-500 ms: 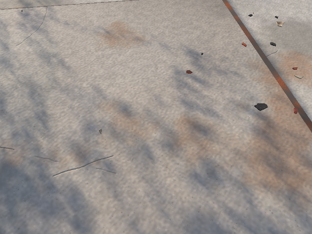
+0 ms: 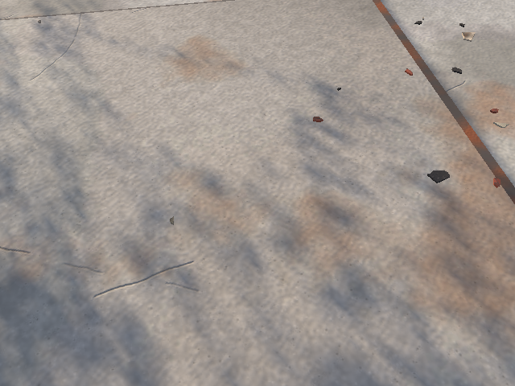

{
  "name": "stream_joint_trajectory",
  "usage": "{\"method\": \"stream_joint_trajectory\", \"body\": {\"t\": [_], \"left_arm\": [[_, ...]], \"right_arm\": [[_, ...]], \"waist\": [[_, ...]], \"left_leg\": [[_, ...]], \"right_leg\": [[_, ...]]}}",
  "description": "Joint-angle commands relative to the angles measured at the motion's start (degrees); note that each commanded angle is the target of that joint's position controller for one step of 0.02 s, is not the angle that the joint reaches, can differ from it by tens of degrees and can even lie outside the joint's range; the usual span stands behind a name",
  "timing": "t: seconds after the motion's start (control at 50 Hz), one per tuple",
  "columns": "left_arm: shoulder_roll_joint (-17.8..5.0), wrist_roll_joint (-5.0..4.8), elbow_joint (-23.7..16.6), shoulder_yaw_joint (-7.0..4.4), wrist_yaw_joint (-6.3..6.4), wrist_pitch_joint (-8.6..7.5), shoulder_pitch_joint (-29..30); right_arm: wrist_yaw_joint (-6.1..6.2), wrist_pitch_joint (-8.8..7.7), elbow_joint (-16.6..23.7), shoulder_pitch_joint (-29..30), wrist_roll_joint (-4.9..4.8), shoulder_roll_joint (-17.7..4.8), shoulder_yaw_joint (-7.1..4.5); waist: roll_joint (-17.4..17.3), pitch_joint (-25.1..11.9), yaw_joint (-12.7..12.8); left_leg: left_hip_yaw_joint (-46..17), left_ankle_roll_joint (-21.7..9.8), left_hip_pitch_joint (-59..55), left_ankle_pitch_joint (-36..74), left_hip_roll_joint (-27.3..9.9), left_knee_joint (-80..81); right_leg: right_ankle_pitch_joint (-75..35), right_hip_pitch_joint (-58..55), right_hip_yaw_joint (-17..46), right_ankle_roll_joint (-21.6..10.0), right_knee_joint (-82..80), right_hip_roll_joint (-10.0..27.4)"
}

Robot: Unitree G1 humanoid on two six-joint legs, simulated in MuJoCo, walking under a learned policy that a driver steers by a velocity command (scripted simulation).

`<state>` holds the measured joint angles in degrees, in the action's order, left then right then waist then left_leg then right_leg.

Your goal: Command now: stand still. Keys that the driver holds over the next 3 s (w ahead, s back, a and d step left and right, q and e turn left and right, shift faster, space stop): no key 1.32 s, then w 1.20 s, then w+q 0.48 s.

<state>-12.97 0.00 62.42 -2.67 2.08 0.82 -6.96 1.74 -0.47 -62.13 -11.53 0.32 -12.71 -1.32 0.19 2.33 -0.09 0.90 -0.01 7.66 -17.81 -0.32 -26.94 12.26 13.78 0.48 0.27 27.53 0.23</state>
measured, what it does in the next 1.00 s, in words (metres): stands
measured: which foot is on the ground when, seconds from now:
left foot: down 0.00-1.00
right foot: down 0.00-1.00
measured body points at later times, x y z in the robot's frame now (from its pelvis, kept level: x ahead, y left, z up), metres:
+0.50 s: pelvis +0.00 +0.00 +0.00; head +0.01 +0.00 +0.45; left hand +0.04 +0.25 -0.15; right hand +0.00 -0.24 -0.16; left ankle -0.04 +0.12 -0.74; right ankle +0.03 -0.12 -0.74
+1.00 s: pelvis +0.00 +0.00 +0.00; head +0.01 +0.01 +0.45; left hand +0.03 +0.25 -0.16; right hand -0.01 -0.23 -0.16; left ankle -0.04 +0.12 -0.74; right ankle +0.03 -0.12 -0.74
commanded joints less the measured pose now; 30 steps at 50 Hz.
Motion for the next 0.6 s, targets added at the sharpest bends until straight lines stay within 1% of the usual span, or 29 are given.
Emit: {"method": "stream_joint_trajectory", "body": {"t": [0.02, 0.28, 0.6], "left_arm": [[-6.20, 0.00, -1.19, -0.92, 0.21, -0.38, 0.08], [-5.47, -0.03, 0.74, -0.52, 0.34, -0.29, -1.23], [-4.52, -0.12, 1.69, -0.05, 0.55, -0.30, -3.70]], "right_arm": [[0.24, -0.35, 1.11, -2.38, 0.02, -5.89, -0.83], [0.48, -0.53, 0.37, -5.70, 0.02, -4.84, -0.34], [0.58, -0.70, 0.15, -9.37, -0.08, -3.49, -0.04]], "waist": [[-0.60, -1.61, 0.04], [-0.27, -0.55, 0.21], [-0.37, 0.19, 0.28]], "left_leg": [[-1.62, -1.02, 5.55, 9.25, -2.06, 5.52], [-1.35, -0.98, 6.53, 6.58, -1.67, 6.00], [-1.20, -1.07, 7.09, 6.10, -1.43, 6.10]], "right_leg": [[-10.67, -5.35, 1.73, -2.05, -2.76, 1.93], [-8.22, -4.54, 1.52, -1.82, -3.25, 1.73], [-7.55, -3.81, 1.39, -1.67, -3.24, 1.60]]}}
Next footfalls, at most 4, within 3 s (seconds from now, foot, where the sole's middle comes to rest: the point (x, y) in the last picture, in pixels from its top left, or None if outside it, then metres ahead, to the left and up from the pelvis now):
2.08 left None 0.49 0.10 -0.78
2.64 right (317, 286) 0.80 -0.15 -0.78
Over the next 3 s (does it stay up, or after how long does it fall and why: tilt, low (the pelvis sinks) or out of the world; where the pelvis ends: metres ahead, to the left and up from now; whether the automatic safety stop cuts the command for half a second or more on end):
stays up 0.81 -0.04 0.01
